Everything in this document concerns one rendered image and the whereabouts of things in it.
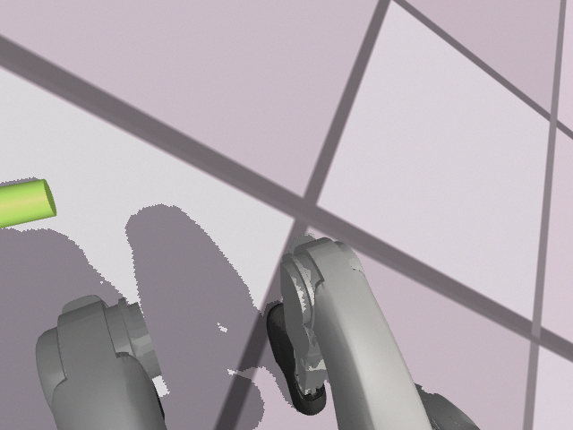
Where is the bottle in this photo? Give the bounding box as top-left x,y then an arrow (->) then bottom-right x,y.
0,179 -> 56,228

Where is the right robot hand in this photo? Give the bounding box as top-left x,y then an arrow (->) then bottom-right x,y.
415,383 -> 480,430

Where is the right robot foot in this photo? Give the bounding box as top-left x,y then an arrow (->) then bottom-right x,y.
267,303 -> 327,416

